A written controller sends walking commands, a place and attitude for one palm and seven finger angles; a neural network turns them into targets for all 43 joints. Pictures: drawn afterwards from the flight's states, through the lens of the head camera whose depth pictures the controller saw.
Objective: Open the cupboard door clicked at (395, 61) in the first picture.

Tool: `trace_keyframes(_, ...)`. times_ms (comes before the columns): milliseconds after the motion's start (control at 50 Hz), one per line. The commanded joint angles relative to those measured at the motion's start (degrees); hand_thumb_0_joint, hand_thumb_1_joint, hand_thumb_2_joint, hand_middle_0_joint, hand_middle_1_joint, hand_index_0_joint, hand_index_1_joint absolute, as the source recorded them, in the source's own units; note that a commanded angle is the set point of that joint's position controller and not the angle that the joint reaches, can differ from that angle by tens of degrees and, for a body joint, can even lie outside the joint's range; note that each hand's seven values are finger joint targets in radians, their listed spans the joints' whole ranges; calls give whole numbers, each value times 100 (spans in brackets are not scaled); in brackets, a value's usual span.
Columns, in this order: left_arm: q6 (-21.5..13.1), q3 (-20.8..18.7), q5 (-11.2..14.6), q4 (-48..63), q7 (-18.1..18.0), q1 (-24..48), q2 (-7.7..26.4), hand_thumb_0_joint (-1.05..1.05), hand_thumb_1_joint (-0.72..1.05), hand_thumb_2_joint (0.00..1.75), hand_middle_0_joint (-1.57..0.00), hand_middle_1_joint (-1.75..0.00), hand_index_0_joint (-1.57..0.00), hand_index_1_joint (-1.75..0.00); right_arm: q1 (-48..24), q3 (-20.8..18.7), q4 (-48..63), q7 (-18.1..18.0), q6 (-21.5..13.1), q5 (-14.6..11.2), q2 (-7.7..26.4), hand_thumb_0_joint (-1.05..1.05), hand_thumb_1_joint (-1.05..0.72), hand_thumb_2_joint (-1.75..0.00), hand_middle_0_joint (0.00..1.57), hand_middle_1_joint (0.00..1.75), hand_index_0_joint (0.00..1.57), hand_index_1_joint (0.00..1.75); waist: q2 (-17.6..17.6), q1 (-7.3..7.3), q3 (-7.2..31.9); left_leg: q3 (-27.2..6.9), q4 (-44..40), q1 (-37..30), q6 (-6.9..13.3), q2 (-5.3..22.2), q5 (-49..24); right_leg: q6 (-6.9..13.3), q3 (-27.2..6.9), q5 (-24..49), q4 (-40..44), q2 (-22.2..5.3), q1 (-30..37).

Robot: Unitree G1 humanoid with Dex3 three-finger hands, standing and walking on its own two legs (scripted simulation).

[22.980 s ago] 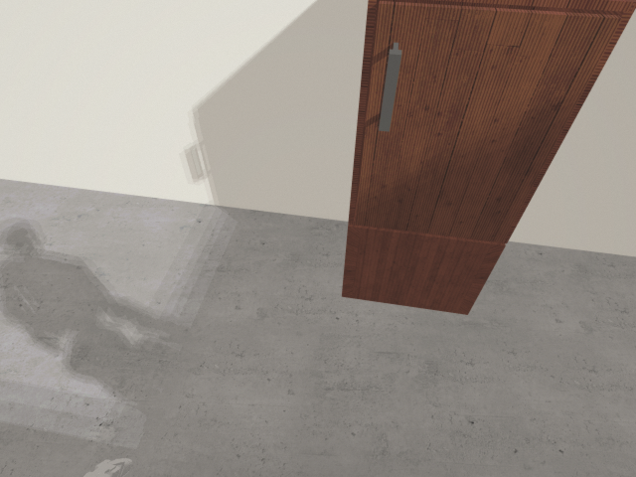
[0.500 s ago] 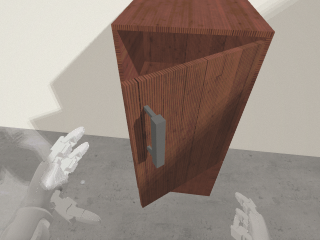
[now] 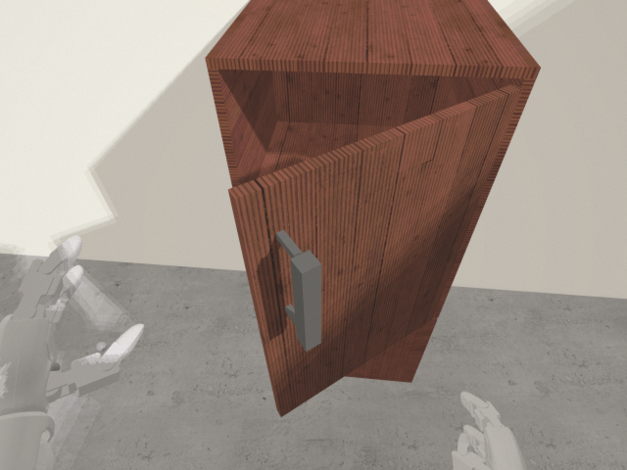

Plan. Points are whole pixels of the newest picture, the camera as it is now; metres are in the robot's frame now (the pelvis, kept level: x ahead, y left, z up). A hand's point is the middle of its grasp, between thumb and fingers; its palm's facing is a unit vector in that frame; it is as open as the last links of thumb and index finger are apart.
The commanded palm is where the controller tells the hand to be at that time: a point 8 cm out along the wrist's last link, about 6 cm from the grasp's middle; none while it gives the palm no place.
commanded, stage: draw the hand back to the body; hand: left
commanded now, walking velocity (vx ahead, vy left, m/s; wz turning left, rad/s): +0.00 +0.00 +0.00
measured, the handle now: (297, 293) +0.30 +0.06 +0.10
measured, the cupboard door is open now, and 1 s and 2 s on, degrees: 38 38 38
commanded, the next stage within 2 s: step back with the hand held close in 0.54 s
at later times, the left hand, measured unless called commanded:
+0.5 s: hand (98, 335) +0.19 +0.24 +0.15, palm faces +0.43 -0.81 -0.40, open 7.5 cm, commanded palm +0.14 +0.28 +0.17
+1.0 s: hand (77, 371) +0.16 +0.25 +0.14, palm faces +0.30 -0.81 -0.50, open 7.4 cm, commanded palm +0.10 +0.30 +0.17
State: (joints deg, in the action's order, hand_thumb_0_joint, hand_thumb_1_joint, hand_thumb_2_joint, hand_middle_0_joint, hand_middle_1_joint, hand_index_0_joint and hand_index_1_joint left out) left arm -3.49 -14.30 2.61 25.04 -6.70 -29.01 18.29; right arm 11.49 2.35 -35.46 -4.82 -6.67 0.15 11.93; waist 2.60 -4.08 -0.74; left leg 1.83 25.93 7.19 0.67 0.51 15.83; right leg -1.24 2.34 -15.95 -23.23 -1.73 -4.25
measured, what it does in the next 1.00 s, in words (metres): stands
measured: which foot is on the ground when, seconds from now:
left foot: down 0.00-1.00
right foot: down 0.00-1.00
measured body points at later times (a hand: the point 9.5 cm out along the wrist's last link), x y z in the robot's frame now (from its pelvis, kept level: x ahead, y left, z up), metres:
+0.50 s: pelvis +0.00 -0.02 +0.00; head -0.01 -0.04 +0.45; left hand +0.16 +0.28 +0.17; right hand +0.20 -0.24 -0.08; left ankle -0.02 +0.11 -0.74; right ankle -0.04 -0.13 -0.74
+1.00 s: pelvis -0.05 +0.00 +0.00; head -0.02 +0.00 +0.45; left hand +0.14 +0.29 +0.16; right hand +0.13 -0.25 -0.08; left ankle -0.02 +0.11 -0.74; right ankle -0.04 -0.13 -0.74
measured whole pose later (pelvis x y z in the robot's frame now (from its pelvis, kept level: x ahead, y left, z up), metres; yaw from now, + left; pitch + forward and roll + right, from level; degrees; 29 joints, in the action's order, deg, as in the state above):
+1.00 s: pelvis -0.05 +0.00 +0.00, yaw -2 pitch +0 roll -1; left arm -6.4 -21.0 3.0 27.5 -6.2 -33.1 23.6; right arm 8.8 -1.5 -31.1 -5.1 1.6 -1.4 13.4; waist 1.4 -0.5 -3.3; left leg 3.2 27.6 14.9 0.8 1.7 12.4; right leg -1.3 0.8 -11.8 -24.8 -0.7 -12.6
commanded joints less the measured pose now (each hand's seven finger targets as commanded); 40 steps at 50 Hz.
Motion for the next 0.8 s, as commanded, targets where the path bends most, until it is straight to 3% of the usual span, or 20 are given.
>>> trace_keyframes(0,-407,-906,0,1152,-129,427,1059,0,65,80,-19,-30,-19,-30,-772,-286,914,-22,-265,1,667,0,-90,-90,20,30,20,30,3,-18,484,-126,-351,-258,-30,101,-2096,214,38,1711,239,207,23)
trace_keyframes(140,-398,-1205,55,1042,-139,676,1198,0,90,90,-20,-30,-20,-30,-773,-325,876,-16,-145,-4,656,0,-90,-90,20,30,20,30,196,5,495,-37,-329,-364,-15,83,-2281,184,11,1964,303,184,34)
trace_keyframes(220,-366,-936,60,903,-88,591,953,0,90,90,-20,-30,-20,-30,-784,-350,890,9,-127,-11,689,0,-90,-90,20,30,20,30,41,34,446,-15,-334,-438,19,92,-2279,153,9,1989,347,192,-27)
trace_keyframes(300,-400,-1073,33,1042,-112,667,1179,0,90,90,-20,-30,-20,-30,-796,-367,881,12,-136,-3,715,0,-90,-90,20,30,20,30,145,-5,571,-16,-319,-480,19,64,-2280,170,-8,2020,355,192,44)
trace_keyframes(380,-420,-1131,49,1037,-111,579,1169,0,90,90,-20,-30,-20,-30,-811,-364,897,-3,-138,-2,654,0,-90,-90,20,30,20,30,-49,-9,573,10,-317,-478,30,46,-2252,150,-5,2100,353,197,38)
trace_keyframes(400,-430,-1210,39,1084,-118,609,1281,0,90,90,-20,-30,-20,-30,-820,-369,883,-8,-139,-13,675,0,-90,-90,20,30,20,30,84,-29,618,5,-310,-487,20,46,-2265,170,-23,2115,366,191,92)
trace_keyframes(460,-417,-1105,67,928,-89,557,1103,0,90,90,-20,-30,-20,-30,-831,-358,889,1,-102,-23,641,0,-90,-90,20,30,20,30,9,4,417,27,-343,-430,21,46,-2085,149,-18,1986,417,197,-18)
trace_keyframes(500,-421,-1171,62,776,-93,584,1181,0,90,90,-20,-30,-20,-30,-853,-367,855,-14,-108,-18,652,0,-90,-90,20,30,20,30,3,-8,306,46,-353,-403,32,41,-1950,151,-28,1932,474,190,-68)
trace_keyframes(520,-434,-1047,71,842,-75,647,1060,0,90,90,-20,-30,-20,-30,-859,-360,877,-9,-101,-28,643,0,-90,-90,20,30,20,30,8,28,280,28,-387,-405,32,41,-1865,142,-29,1819,483,191,-94)
trace_keyframes(620,-487,-1052,71,812,-80,772,1110,0,90,90,-20,-30,-20,-30,-889,-366,860,-30,-139,-21,650,0,-90,-90,20,30,20,30,37,20,274,29,-423,-438,54,24,-1532,136,-66,1476,588,183,-155)
trace_keyframes(640,-557,-1174,66,1216,-114,1240,1323,0,90,90,-20,-30,-20,-30,-898,-370,867,-37,-177,-29,655,0,-90,-90,20,30,20,30,111,36,498,13,-409,-521,60,10,-1539,143,-81,1486,570,176,-86)
trace_keyframes(660,-746,-1854,79,1297,-126,1508,1984,0,90,90,-20,-30,-20,-30,-743,-363,1007,-22,-54,-87,785,0,-90,-90,20,30,20,30,-106,261,-76,-43,-159,-135,145,118,-1246,130,-526,1927,858,-85,-730)
trace_keyframes(680,-741,-1490,70,846,-46,888,1514,0,90,90,-20,-30,-20,-30,-781,-372,889,-12,53,-63,703,0,-90,-90,20,30,20,30,-410,296,59,-104,-12,-125,147,100,-1225,137,-542,2182,790,-225,-679)
trace_keyframes(700,-729,-1526,48,878,-32,834,1615,0,90,90,-20,-30,-20,-30,-861,-394,957,-19,113,-68,730,0,-90,-90,20,30,20,30,-332,267,22,-95,-1,-100,132,89,-1266,144,-534,2418,758,-281,-709)
trace_keyframes(720,-711,-1355,44,788,-12,534,1371,0,90,90,-20,-30,-20,-30,-798,-397,990,-11,174,-62,718,0,-90,-90,20,30,20,30,-390,296,163,-82,21,-86,108,124,-1469,135,-462,2573,629,-300,-615)
trace_keyframes(780,-680,-1293,43,931,-15,50,1281,0,90,90,-20,-30,-20,-30,-747,-480,1132,10,324,-86,776,0,-90,-90,20,30,20,30,-277,307,662,-22,109,-142,81,237,-2089,79,-384,2926,319,-292,-472)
